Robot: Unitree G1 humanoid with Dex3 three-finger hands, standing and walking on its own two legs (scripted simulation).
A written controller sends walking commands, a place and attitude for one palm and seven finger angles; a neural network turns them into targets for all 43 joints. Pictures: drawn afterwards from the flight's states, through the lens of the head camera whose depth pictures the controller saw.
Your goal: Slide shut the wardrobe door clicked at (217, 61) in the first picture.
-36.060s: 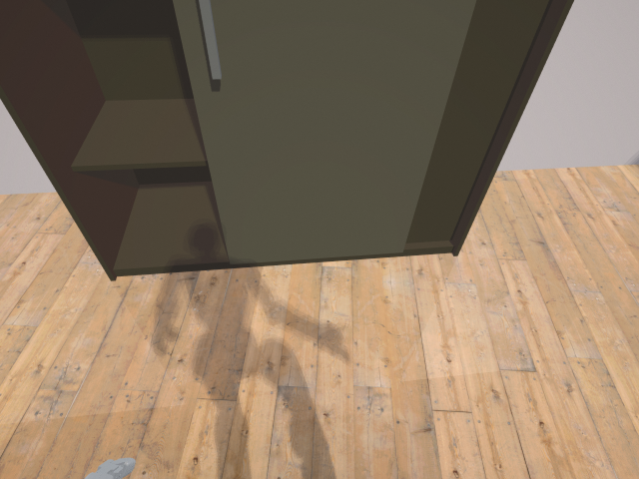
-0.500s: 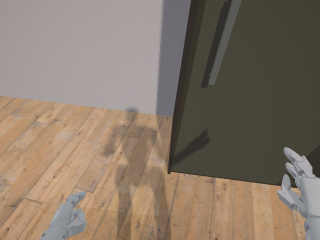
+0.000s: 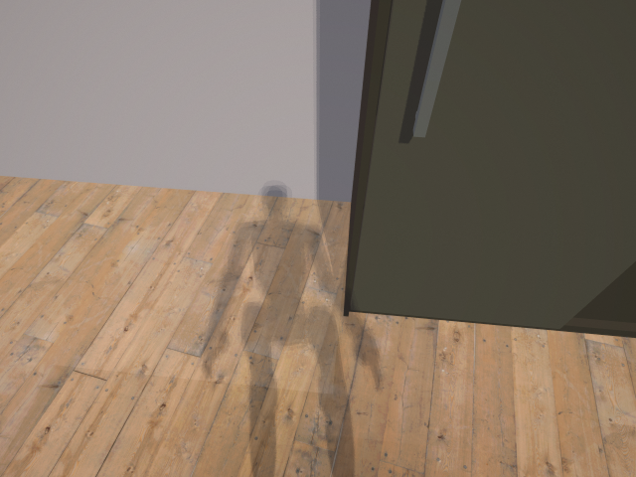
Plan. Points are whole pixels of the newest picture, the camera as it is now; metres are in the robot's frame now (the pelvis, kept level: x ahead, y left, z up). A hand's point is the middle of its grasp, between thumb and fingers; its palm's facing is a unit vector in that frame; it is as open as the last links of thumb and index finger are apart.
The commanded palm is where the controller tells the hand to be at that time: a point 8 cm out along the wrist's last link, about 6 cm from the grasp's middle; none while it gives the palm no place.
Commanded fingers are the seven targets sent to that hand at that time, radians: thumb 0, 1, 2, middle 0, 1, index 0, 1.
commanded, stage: let the arm hang, fingers relaxed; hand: right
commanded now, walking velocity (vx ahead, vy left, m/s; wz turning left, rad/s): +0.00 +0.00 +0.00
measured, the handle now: (438, 45) +0.69 -0.14 +0.20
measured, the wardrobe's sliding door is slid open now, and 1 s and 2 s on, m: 0.00 0.00 0.00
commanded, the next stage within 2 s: look to check the result in 0.50 s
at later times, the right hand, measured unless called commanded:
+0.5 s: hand out of the picture +0.15 -0.23 -0.14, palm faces -0.04 +0.95 -0.31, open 7.3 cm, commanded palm none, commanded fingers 0.00 -0.90 -0.90 0.20 0.30 0.20 0.30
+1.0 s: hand out of the picture +0.15 -0.21 -0.15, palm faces -0.03 +0.94 -0.34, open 7.3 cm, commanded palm none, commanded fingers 0.00 -0.90 -0.90 0.20 0.30 0.20 0.30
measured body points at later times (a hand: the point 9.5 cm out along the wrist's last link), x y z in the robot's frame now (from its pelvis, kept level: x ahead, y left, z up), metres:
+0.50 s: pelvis +0.04 +0.01 +0.01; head +0.06 +0.01 +0.46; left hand +0.13 +0.29 -0.13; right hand +0.15 -0.27 -0.12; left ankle +0.03 +0.13 -0.74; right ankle +0.04 -0.09 -0.74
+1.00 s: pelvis +0.07 +0.03 +0.01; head +0.09 +0.04 +0.46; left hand +0.14 +0.31 -0.14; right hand +0.15 -0.26 -0.12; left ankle +0.03 +0.13 -0.74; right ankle +0.04 -0.09 -0.74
